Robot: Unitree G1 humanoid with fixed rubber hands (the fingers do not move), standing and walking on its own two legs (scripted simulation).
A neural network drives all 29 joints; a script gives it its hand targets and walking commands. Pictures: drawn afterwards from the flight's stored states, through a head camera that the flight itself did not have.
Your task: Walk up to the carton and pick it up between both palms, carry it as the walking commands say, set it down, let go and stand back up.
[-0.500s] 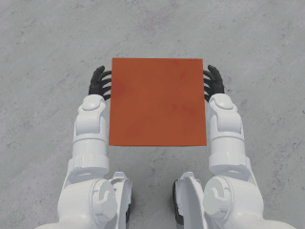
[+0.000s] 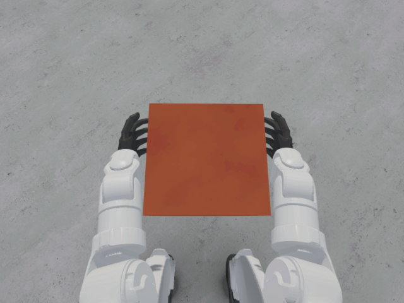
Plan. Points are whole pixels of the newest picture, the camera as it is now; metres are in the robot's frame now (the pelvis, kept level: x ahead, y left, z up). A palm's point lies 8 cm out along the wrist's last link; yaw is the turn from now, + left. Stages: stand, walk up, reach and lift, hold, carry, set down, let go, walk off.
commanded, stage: reach and lift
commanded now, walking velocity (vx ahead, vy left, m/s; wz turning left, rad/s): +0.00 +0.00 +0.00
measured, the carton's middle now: (204, 169) +0.40 +0.00 -0.11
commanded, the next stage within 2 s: none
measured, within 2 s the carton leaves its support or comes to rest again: neither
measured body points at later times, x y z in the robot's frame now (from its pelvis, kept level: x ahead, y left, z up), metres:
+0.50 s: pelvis +0.02 +0.00 +0.06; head +0.17 +0.00 +0.49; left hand +0.40 +0.15 +0.03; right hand +0.41 -0.15 +0.03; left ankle +0.07 +0.15 -0.64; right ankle +0.07 -0.14 -0.64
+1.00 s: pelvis +0.04 +0.00 +0.10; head +0.11 +0.00 +0.55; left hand +0.39 +0.15 +0.10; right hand +0.39 -0.15 +0.10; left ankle +0.07 +0.15 -0.64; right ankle +0.07 -0.14 -0.64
